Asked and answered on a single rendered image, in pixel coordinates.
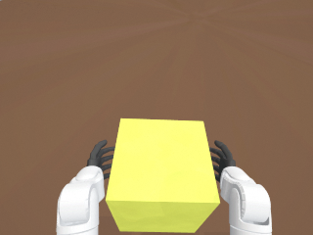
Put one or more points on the robot left hand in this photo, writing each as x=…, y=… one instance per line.
x=96, y=158

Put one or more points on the right robot forearm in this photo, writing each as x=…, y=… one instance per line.
x=249, y=203

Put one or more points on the robot right hand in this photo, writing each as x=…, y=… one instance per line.
x=226, y=158

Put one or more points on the carton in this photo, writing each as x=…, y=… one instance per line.
x=162, y=177

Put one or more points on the left robot forearm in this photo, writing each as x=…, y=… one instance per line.
x=78, y=204

